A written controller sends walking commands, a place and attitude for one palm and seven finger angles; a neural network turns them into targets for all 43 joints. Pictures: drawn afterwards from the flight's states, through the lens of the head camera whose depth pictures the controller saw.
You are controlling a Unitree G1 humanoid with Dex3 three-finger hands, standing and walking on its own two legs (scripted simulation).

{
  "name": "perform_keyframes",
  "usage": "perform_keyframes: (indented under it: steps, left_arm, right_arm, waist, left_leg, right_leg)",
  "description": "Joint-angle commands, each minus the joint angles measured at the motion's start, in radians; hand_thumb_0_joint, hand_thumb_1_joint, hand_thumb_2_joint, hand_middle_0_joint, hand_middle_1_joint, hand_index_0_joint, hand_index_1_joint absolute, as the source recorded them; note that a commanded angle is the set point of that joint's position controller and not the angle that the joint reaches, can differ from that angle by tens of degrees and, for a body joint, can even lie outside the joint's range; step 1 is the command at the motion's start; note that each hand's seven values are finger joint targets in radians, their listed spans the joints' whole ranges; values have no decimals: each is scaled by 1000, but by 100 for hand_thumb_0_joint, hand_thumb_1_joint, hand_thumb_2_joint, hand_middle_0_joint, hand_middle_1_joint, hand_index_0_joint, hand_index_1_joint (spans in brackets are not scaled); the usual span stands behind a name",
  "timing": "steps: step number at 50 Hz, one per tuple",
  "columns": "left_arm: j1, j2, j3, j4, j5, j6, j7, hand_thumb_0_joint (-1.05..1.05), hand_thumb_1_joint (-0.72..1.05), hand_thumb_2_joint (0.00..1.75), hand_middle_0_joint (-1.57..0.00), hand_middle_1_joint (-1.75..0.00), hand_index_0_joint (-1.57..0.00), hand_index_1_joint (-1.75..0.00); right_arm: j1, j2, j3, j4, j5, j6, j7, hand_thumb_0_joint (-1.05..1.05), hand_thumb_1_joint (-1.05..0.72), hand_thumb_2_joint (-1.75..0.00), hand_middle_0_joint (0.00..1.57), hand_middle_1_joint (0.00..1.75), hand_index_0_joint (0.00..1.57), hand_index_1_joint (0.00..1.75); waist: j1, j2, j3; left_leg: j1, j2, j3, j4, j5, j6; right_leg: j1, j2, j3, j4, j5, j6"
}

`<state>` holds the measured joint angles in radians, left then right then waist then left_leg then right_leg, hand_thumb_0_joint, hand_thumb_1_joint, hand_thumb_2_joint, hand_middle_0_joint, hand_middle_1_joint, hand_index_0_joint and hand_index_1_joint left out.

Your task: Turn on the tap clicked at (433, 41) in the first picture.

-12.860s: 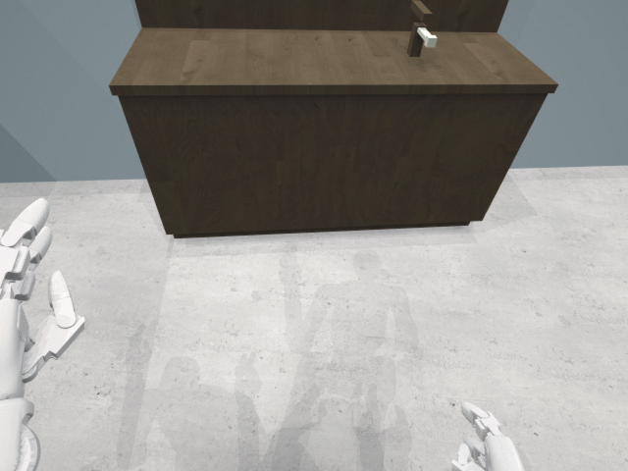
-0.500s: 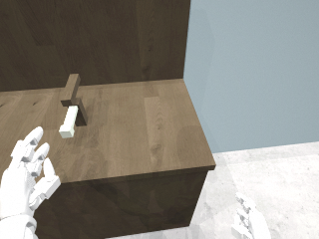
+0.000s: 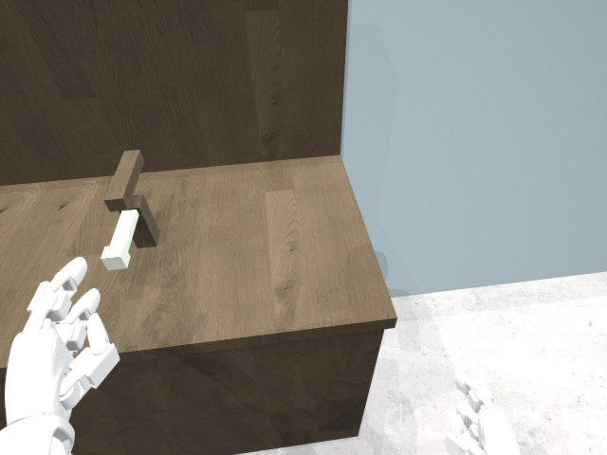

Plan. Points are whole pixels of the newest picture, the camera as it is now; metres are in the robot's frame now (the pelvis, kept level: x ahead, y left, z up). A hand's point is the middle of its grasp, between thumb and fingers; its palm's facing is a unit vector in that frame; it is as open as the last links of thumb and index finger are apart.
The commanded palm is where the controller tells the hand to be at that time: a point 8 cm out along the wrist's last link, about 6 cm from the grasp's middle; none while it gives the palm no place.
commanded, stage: turn the palm inward beside the body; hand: left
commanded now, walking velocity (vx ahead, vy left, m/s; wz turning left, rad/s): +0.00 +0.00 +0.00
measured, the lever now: (116, 257) +0.35 +0.34 +0.06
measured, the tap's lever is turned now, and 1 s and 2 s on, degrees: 0 0 0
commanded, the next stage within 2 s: reach beside the lever's end, fingers flat in 0.14 s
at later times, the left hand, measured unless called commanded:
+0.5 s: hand (111, 347) +0.19 +0.24 +0.12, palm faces +0.49 -0.86 -0.15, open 7.5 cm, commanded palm +0.15 +0.28 +0.13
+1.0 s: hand (109, 324) +0.23 +0.27 +0.09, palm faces +0.47 -0.88 -0.12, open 7.5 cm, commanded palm +0.19 +0.31 +0.10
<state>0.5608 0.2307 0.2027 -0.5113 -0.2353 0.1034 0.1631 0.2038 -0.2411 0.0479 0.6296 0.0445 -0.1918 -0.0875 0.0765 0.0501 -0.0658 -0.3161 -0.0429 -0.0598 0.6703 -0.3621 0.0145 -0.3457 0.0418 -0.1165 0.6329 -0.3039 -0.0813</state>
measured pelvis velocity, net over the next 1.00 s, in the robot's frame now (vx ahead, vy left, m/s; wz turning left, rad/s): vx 0.01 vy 0.02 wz -0.01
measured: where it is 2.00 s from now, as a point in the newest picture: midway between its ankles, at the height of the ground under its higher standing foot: outside the picture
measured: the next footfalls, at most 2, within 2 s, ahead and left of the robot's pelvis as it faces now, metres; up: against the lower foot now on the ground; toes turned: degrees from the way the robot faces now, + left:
none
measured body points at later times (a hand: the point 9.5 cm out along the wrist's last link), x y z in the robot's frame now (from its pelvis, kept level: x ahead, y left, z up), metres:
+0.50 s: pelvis +0.00 -0.02 +0.00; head -0.01 -0.04 +0.45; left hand +0.16 +0.28 +0.13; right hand +0.20 -0.24 -0.08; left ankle -0.01 +0.11 -0.72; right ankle +0.02 -0.06 -0.72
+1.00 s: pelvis +0.01 +0.02 +0.00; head +0.02 +0.01 +0.45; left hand +0.20 +0.31 +0.10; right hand +0.19 -0.21 -0.09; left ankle -0.01 +0.11 -0.72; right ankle +0.02 -0.06 -0.72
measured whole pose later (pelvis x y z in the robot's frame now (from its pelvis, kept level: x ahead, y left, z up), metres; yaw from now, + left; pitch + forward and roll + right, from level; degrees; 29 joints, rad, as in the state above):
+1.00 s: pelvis +0.01 +0.02 +0.00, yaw +0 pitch +3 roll -1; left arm 0.38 0.22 0.26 -0.22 -0.23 -0.04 0.15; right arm 0.20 -0.24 0.03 0.66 0.04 -0.19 -0.09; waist 0.05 0.04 -0.05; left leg -0.37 -0.06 -0.05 0.69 -0.37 0.04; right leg -0.40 0.03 -0.10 0.64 -0.31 -0.06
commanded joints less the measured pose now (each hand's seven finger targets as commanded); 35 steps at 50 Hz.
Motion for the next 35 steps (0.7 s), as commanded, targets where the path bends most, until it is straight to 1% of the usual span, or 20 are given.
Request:
perform_keyframes:
  steps: [1, 2, 6, 7, 8, 11, 12, 13, 16, 17, 18, 21, 22, 25, 27, 30, 31, 32, 33, 35]
  left_arm:
    - [-64, 136, 91, -226, 2, -97, 11, 0, 90, 90, -20, -30, -20, -30]
    - [-63, 153, 110, -224, 8, -99, 16, 0, 90, 90, -20, -30, -20, -30]
    - [-69, 136, 81, -203, -2, -96, 10, 0, 90, 90, -20, -30, -20, -30]
    - [-64, 151, 101, -199, 1, -90, 14, 0, 90, 90, -20, -30, -20, -30]
    - [-82, 124, 66, -210, 2, -89, 11, 0, 90, 90, -20, -30, -20, -30]
    - [-60, 139, 85, -213, -5, -78, 12, 0, 90, 90, -20, -30, -20, -30]
    - [-61, 157, 103, -211, 1, -76, 18, 0, 90, 90, -20, -30, -20, -30]
    - [-93, 146, 92, -196, -2, -77, 20, 0, 90, 90, -20, -30, -20, -30]
    - [-97, 176, 142, -158, -8, -86, 31, 0, 90, 90, -20, -30, -20, -30]
    - [-99, 208, 179, -139, -3, -90, 35, 0, 90, 90, -20, -30, -20, -30]
    - [-107, 176, 153, -137, -8, -98, 31, 0, 90, 90, -20, -30, -20, -30]
    - [-112, 179, 165, -115, -23, -118, 15, 0, 90, 90, -20, -30, -20, -30]
    - [-126, 200, 181, -96, -19, -120, 13, 0, 90, 90, -20, -30, -20, -30]
    - [-184, 189, 165, -47, -36, -137, -16, 0, 90, 90, -20, -30, -20, -30]
    - [-205, 202, 179, -29, -33, -140, -22, 0, 90, 90, -20, -30, -20, -30]
    - [-229, 195, 168, -7, -34, -152, -32, 0, 90, 90, -20, -30, -20, -30]
    - [-234, 202, 176, 0, -31, -157, -35, 0, 90, 90, -20, -30, -20, -30]
    - [-220, 213, 187, -10, -21, -162, -29, 0, 90, 90, -20, -30, -20, -30]
    - [-250, 185, 150, -35, -15, -174, -28, 0, 90, 90, -20, -30, -20, -30]
    - [-189, 179, 160, 0, -15, -186, -26, 0, 90, 90, -20, -29, -20, -29]
  right_arm:
    - [-139, -108, -50, -162, 2, -67, 1, 0, -90, -90, 20, 30, 20, 30]
    - [-142, -106, -48, -152, 2, -64, -1, 0, -90, -90, 20, 30, 20, 30]
    - [-154, -107, -52, -162, 7, -64, 2, 0, -90, -90, 20, 30, 20, 30]
    - [-166, -103, -51, -153, 8, -62, 1, 0, -90, -90, 20, 30, 20, 30]
    - [-161, -101, -50, -159, 10, -59, 3, 0, -90, -90, 20, 30, 20, 30]
    - [-170, -103, -55, -162, 8, -57, 4, 0, -90, -90, 20, 30, 20, 30]
    - [-173, -101, -54, -153, 11, -53, 5, 0, -90, -90, 20, 30, 20, 30]
    - [-171, -98, -54, -154, 12, -49, 4, 0, -90, -90, 20, 30, 20, 30]
    - [-171, -101, -62, -147, 9, -42, 3, 0, -90, -90, 20, 30, 20, 30]
    - [-172, -100, -61, -132, 9, -36, 1, 0, -90, -90, 20, 30, 20, 30]
    - [-168, -96, -61, -142, 11, -31, 2, 0, -90, -90, 20, 30, 20, 30]
    - [-163, -101, -64, -138, 11, -37, 3, 0, -90, -90, 20, 30, 20, 30]
    - [-165, -102, -63, -125, 13, -35, 0, 0, -90, -90, 20, 30, 20, 30]
    - [-157, -108, -64, -121, 16, -43, -6, 0, -90, -90, 20, 30, 20, 30]
    - [-164, -109, -65, -112, 18, -47, -11, 0, -90, -90, 20, 30, 20, 30]
    - [-152, -115, -68, -117, 15, -55, -12, 0, -90, -90, 20, 30, 20, 30]
    - [-143, -117, -70, -113, 14, -55, -11, 0, -90, -90, 20, 30, 20, 30]
    - [-151, -114, -69, -113, 15, -57, -11, 0, -90, -90, 20, 30, 20, 30]
    - [-136, -115, -67, -121, 11, -61, -8, 0, -90, -90, 20, 30, 20, 30]
    - [-117, -119, -69, -123, 6, -68, -7, 0, -90, -90, 20, 30, 20, 30]
  waist:
    - [-4, -24, -65]
    - [0, -19, -51]
    - [-9, -59, -40]
    - [-3, -36, -22]
    - [-11, -41, -29]
    - [-9, -76, -53]
    - [-4, -42, -37]
    - [-16, -57, -27]
    - [-15, -79, -55]
    - [-9, -63, -47]
    - [-14, -78, -55]
    - [-14, -48, -85]
    - [-16, -21, -65]
    - [-34, -70, -65]
    - [-28, -34, -55]
    - [-29, -36, -82]
    - [-26, -37, -106]
    - [-13, 12, -104]
    - [-25, 21, -125]
    - [-15, 3, -133]
  left_leg:
    - [-52, 27, -10, -88, 178, 15]
    - [-57, 27, -12, -90, 167, 14]
    - [-99, 27, -7, -66, 104, 23]
    - [-100, 26, -7, -59, 95, 22]
    - [-102, 26, -5, -62, 85, 22]
    - [-126, 32, -13, -32, 87, 17]
    - [-121, 29, -10, -30, 82, 18]
    - [-129, 30, -8, -32, 67, 17]
    - [-149, 32, -13, -14, 71, 12]
    - [-150, 29, -13, -15, 72, 14]
    - [-155, 28, -11, -20, 79, 15]
    - [-149, 29, -11, -15, 100, 13]
    - [-142, 28, -9, -19, 96, 15]
    - [-154, 31, -15, -19, 94, 17]
    - [-141, 29, -15, -27, 96, 18]
    - [-133, 28, -18, -38, 124, 18]
    - [-121, 27, -17, -46, 144, 19]
    - [-103, 24, -13, -54, 162, 20]
    - [-77, 22, -12, -65, 188, 19]
    - [-68, 24, -15, -71, 232, 13]
  right_leg:
    - [82, -68, 102, -135, 81, 65]
    - [83, -67, 106, -141, 63, 63]
    - [85, -95, 162, -178, -29, 80]
    - [81, -101, 182, -193, -52, 79]
    - [79, -106, 180, -194, -78, 81]
    - [105, -137, 230, -195, -19, 99]
    - [94, -132, 226, -202, -44, 93]
    - [81, -135, 228, -206, -70, 98]
    - [99, -149, 253, -195, -28, 108]
    - [94, -140, 247, -194, -31, 101]
    - [97, -140, 238, -185, -22, 103]
    - [108, -139, 235, -165, 44, 103]
    - [90, -130, 225, -169, 26, 96]
    - [90, -132, 229, -168, 29, 103]
    - [79, -123, 218, -169, 11, 94]
    - [89, -116, 197, -148, 50, 89]
    - [97, -105, 176, -135, 70, 83]
    - [95, -94, 158, -126, 81, 71]
    - [91, -86, 129, -109, 107, 67]
    - [94, -70, 105, -89, 163, 61]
